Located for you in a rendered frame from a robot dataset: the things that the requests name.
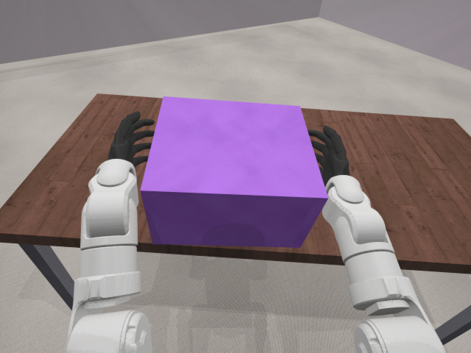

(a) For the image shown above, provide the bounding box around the table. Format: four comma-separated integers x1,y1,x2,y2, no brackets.
0,93,471,345

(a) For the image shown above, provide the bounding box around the right robot forearm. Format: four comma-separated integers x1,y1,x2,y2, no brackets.
322,175,446,353

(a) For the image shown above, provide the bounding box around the robot right hand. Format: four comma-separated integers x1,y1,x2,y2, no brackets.
308,125,350,186

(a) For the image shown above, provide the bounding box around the left robot upper arm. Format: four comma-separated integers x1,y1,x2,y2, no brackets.
66,310,152,353

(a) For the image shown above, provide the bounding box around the right robot upper arm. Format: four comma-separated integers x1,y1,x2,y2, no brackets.
354,315,444,353

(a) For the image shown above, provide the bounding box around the carton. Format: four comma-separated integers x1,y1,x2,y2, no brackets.
141,96,328,248

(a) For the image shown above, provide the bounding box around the robot left hand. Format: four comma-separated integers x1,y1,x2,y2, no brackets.
107,111,155,167

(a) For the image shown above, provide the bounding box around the left robot forearm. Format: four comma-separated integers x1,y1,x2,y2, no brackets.
64,159,141,353

